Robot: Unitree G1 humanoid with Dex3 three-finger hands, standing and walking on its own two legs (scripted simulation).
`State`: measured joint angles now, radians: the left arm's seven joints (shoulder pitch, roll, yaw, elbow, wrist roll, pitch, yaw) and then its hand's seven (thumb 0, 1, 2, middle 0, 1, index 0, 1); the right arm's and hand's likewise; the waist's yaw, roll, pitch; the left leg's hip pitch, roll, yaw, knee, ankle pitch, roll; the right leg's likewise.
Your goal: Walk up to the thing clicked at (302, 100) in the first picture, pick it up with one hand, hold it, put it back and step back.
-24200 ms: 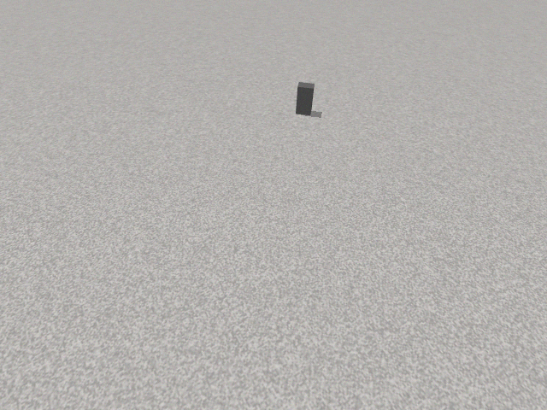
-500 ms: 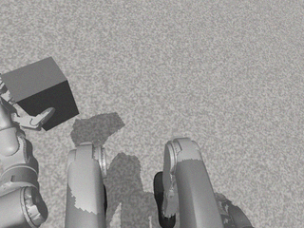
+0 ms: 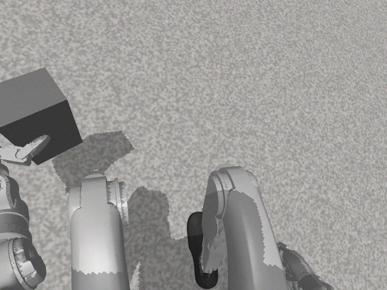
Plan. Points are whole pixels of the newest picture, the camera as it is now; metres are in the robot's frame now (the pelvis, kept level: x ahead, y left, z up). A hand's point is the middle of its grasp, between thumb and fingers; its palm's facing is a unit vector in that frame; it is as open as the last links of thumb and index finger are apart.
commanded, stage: crouch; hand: left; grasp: from the side
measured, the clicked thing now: (40, 123) +0.44 +0.27 -0.11
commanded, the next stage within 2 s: lower in 0.04 s
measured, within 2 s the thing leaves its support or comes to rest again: rests again in 1.60 s
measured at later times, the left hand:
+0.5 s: hand (28, 134) +0.42 +0.30 -0.15, palm faces +0.43 -0.90 -0.01, open 10.7 cm
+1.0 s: hand (32, 136) +0.43 +0.30 -0.18, palm faces +0.46 -0.89 -0.01, open 10.7 cm
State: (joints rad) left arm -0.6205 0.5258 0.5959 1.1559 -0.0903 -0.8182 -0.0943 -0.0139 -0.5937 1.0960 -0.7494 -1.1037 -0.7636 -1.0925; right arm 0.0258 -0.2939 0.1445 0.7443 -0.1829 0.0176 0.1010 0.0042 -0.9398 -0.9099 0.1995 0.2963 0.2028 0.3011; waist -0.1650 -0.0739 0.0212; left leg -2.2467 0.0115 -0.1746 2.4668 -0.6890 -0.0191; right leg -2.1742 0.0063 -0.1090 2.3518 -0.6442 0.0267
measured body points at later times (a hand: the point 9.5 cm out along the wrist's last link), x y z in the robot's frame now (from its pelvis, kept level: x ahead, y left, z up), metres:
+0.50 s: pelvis +0.00 +0.00 -0.02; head +0.23 +0.12 +0.34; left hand +0.40 +0.34 -0.14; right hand +0.12 -0.27 -0.11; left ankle +0.08 +0.13 -0.29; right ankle +0.12 -0.12 -0.29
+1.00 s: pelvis -0.01 +0.01 -0.03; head +0.22 +0.15 +0.32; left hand +0.40 +0.35 -0.17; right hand +0.13 -0.26 -0.09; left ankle +0.08 +0.13 -0.29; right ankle +0.12 -0.12 -0.29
